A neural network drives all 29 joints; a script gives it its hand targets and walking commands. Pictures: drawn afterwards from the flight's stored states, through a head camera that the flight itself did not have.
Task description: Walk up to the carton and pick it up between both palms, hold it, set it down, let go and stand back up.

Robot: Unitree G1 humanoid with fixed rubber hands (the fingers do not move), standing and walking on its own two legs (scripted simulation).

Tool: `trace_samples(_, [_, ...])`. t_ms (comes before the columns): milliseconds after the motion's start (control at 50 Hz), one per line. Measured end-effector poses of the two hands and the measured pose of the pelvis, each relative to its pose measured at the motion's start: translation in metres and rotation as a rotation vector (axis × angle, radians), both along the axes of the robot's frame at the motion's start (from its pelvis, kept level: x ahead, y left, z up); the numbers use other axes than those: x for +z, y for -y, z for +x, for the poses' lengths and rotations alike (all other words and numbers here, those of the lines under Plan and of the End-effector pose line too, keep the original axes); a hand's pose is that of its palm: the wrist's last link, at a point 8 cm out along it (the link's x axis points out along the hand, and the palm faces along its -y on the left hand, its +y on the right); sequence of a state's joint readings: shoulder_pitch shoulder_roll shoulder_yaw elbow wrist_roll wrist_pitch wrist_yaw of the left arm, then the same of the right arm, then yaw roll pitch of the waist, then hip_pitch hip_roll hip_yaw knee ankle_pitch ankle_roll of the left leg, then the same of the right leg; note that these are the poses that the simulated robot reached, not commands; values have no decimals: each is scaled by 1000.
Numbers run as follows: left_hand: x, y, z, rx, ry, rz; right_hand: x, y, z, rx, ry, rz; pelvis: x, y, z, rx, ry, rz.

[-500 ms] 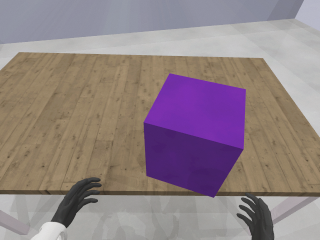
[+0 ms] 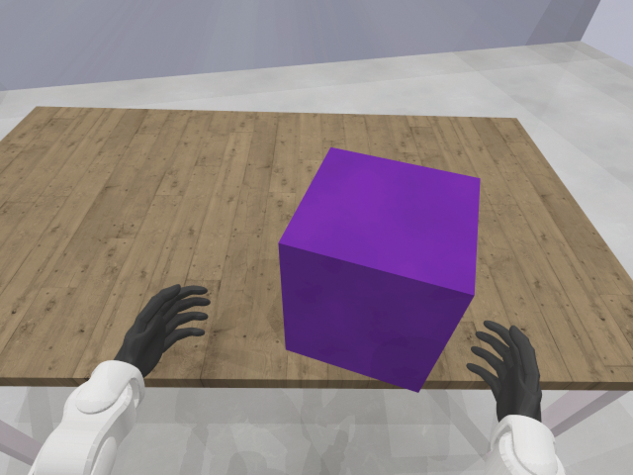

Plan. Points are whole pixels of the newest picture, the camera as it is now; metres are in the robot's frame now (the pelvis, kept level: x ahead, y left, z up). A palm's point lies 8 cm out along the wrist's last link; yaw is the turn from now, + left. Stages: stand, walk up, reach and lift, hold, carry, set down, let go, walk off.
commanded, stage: reach and lift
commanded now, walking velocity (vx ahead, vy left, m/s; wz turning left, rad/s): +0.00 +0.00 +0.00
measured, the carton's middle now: (374, 271) +0.38 -0.05 +0.04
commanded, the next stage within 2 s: none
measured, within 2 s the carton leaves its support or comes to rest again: neither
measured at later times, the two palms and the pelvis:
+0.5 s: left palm (161, 274) +0.31 +0.22 +0.11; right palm (528, 347) +0.24 -0.20 +0.10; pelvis +0.00 +0.00 +0.00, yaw -1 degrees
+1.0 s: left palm (191, 200) +0.38 +0.19 +0.16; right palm (544, 281) +0.30 -0.22 +0.14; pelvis -0.01 +0.00 +0.00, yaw -1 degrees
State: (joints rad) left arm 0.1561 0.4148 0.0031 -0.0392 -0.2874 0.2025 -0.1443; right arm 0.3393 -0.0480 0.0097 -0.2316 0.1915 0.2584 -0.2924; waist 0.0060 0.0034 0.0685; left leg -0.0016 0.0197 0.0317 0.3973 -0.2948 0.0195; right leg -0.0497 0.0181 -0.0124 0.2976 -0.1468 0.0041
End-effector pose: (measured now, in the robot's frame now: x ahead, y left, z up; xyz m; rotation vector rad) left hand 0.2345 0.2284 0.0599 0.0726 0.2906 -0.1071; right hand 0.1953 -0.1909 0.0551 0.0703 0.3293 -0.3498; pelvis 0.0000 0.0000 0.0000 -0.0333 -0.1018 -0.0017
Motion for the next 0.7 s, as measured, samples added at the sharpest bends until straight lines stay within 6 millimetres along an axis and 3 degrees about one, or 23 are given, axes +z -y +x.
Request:
trace_samples(380, [32,5,53,-20,4,0,33,8,30,28,50,-4,1,-2,1,-13,-37,3])
trace_samples(700, [72,23,113,-43,8,-9,64,19,73,17,97,-1,1,-6,-11,-18,-47,7])
